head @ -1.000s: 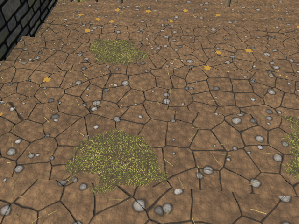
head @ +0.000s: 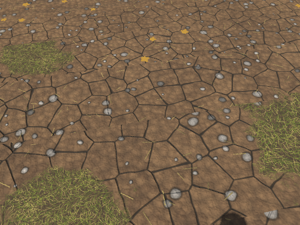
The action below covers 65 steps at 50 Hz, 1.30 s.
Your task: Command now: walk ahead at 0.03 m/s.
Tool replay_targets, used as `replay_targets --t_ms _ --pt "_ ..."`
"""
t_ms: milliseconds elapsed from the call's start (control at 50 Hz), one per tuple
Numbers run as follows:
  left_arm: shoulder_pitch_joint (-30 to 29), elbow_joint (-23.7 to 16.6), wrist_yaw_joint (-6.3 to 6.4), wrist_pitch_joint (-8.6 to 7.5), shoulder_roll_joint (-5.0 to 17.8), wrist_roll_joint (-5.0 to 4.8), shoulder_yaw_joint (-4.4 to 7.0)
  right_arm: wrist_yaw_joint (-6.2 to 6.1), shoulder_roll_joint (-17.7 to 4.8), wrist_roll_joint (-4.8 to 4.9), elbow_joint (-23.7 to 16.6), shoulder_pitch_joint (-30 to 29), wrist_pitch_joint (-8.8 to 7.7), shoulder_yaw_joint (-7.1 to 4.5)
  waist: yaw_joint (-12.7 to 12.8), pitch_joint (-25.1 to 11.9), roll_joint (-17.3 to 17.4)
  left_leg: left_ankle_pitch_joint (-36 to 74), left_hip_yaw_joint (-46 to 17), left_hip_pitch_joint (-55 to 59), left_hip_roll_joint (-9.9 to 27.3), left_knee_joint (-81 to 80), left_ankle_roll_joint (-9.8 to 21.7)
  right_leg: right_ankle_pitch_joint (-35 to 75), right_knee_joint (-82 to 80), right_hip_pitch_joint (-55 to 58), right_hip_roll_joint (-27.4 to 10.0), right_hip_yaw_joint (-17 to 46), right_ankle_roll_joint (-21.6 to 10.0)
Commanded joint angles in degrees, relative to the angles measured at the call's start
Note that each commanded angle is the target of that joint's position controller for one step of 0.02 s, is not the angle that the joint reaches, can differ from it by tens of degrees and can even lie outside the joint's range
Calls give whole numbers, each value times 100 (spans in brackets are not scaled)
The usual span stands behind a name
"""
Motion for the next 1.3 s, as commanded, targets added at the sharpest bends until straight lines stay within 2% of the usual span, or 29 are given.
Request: replay_targets --t_ms 20,320,360,400,460,520,540,560,580,600,620,680,780,820,840,880,900,920,940,960,980,1000,1040,1080,1100,1180,1200,1240,1300 --pt "-133 -250 37 -63 663 -2 152 1 -709 10 -146 260 -29 -168 -30 -538 135 1576 -141 -592 197 -579 278 1396 -139 1147 -314 330 -319" --pt "-273 115 82 -49 783 19 183 -15 -903 1 44 122 -11 -185 45 -315 92 1246 -175 -606 148 -780 306 1074 -181 1293 -278 253 -213" --pt "-78 194 173 -32 1067 159 323 -106 -1234 -179 202 518 29 -320 -36 58 344 -752 -519 -733 369 -1271 768 -1212 -152 1006 -70 134 -347" --pt "-361 119 295 -59 839 294 314 -271 -1183 -317 303 858 -33 -338 -283 735 633 -1822 -1408 -314 1038 -1984 1456 -1819 74 53 114 -2 -422" --pt "-719 -74 316 -130 215 314 162 -440 -891 -180 227 542 -35 -187 -218 877 793 -994 -1754 713 1585 -2244 1645 -966 49 -254 15 -210 -555" --pt "252 175 191 -247 452 304 286 -387 -1029 -320 195 327 44 -164 343 402 497 832 -711 -144 733 -930 1306 -328 -100 1800 191 -402 -691" --pt "1084 400 204 -273 631 345 323 -315 -901 -456 180 390 24 -127 597 49 -31 1181 -275 -993 204 294 988 -143 -171 2863 -176 439 -1020" --pt "2464 696 237 -282 869 399 320 -197 -512 -578 90 378 -31 -3 1056 -533 -1031 -209 -210 -2313 -545 2048 556 -263 -1037 4351 -1297 2673 -1810" --pt "3390 895 220 -334 859 523 272 -106 -378 -481 -30 -106 -126 46 1481 -61 -1016 -1333 -983 -3746 -564 3450 667 -721 -1817 4683 -2055 3816 -2006" --pt "3030 898 233 -392 799 505 226 -144 -380 -343 -157 -421 -235 66 1267 579 -517 -842 -1452 -4298 -256 3742 863 -1109 -1953 4176 -2300 3603 -1850" --pt "2463 809 241 -368 407 473 87 -239 -633 -369 -67 -392 -286 4 956 639 -152 -415 -1282 -3946 -16 3745 953 -1091 -1994 3563 -2125 3087 -1704" --pt "1752 662 296 -210 -235 472 -217 -366 -175 -596 54 82 -99 96 224 792 -188 321 -1058 -2716 360 2964 1021 -608 -2584 2132 -1729 1892 -1435" --pt "1789 694 163 -241 155 487 -190 -147 40 -387 -331 -828 12 209 209 636 -406 1760 -288 -1054 -42 1155 366 315 -2648 533 -960 410 -1100" --pt "2031 815 15 -228 255 587 -137 -123 -103 -364 -373 -760 13 202 169 726 -443 2128 -455 -986 -53 1112 310 253 -2439 430 -1170 485 -1180" --pt "1933 798 24 -222 255 868 -141 -113 -152 -469 -97 174 -38 169 -166 614 -395 2674 -462 -373 -63 2286 334 897 -2017 118 -1241 384 -1073" --pt "1697 683 115 -239 166 740 -145 -164 -440 -497 -60 624 -132 41 -373 515 -216 1936 -364 -287 -123 2180 374 1313 -1194 300 -1213 274 -984" --pt "1738 651 125 -219 317 466 -97 -183 -608 -448 -175 376 -163 -43 -328 529 -121 1100 322 50 -486 1192 354 1354 -761 357 -984 163 -1093" --pt "1909 814 54 -158 458 365 -39 -212 -578 -273 -259 164 -180 -47 -323 547 -220 873 187 340 -486 32 464 1726 -20 571 -1006 339 -1149" --pt "2351 940 -7 -123 305 532 -21 -301 -641 -196 -105 778 -268 -56 -333 -8 60 1543 -287 1285 -348 233 848 1786 1371 280 -688 273 -971" --pt "3348 1026 -30 -148 -525 729 -208 -418 -919 -269 84 1937 -241 -82 -320 -1590 1271 3345 -2153 3079 852 270 2351 -890 3551 -618 -67 89 -339" --pt "2602 589 -93 -296 -668 499 -223 -295 -762 -480 384 2885 -245 -2 -931 -1214 1482 2223 -4847 3211 1801 -1111 3123 -2890 5468 -2555 652 587 -265" --pt "1281 145 -8 -355 -56 286 -6 -267 -877 -633 502 2539 -332 -125 -1007 339 555 1021 -4699 1807 1830 -1527 2671 -2109 5782 -3489 197 1239 -443" --pt "1252 42 227 -313 -99 412 -30 -242 -338 -396 269 1161 -278 35 -310 239 -297 828 -3303 270 1538 -1515 2352 -956 5360 -2531 -503 1051 -441" --pt "1329 76 270 -155 -600 640 -189 -349 454 -404 272 882 -277 277 7 744 -81 589 -2470 -746 1076 -1793 1918 -106 4339 -2156 -866 1102 -461" --pt "1244 -1 216 -93 -516 629 -169 -413 567 -371 253 884 -273 315 -8 647 -133 763 -2068 -900 898 -1856 1858 41 3704 -2099 -877 931 -408" --pt "1165 -204 -97 -46 -421 641 -250 -376 65 -587 559 1527 -290 262 -71 214 113 1439 -917 -1929 273 -1136 1645 1555 3158 -999 -715 153 -96" --pt "700 -416 -117 -89 -291 733 -260 -510 286 -546 608 1816 -337 365 -315 182 26 1208 -1270 -741 390 -692 1632 2989 2141 -2304 -993 817 -16" --pt "48 -596 -2 -106 -150 656 -248 -576 343 -467 693 2274 -345 456 -589 179 -64 910 -1302 -373 312 -32 1572 4212 748 -2552 -1004 683 32" --pt "-81 -712 30 81 -66 677 -266 -365 222 -506 711 2553 -222 564 -546 520 238 -188 -1447 -1939 387 -5 1659 3876 896 -1038 -830 158 -34"
Velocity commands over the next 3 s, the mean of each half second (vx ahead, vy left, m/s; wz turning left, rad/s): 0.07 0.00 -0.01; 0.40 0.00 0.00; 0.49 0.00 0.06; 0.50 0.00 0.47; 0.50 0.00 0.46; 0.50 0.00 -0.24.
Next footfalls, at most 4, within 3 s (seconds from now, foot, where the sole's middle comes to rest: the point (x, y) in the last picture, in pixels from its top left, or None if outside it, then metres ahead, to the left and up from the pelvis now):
0.92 left None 0.31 0.12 -0.77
1.48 right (181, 202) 0.66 -0.14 -0.94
2.00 left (123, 153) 0.95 0.18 -0.94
2.40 right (145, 129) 1.12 0.05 -0.94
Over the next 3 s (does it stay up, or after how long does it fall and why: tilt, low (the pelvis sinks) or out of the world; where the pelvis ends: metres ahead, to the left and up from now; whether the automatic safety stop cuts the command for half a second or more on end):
stays up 1.29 0.36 -0.35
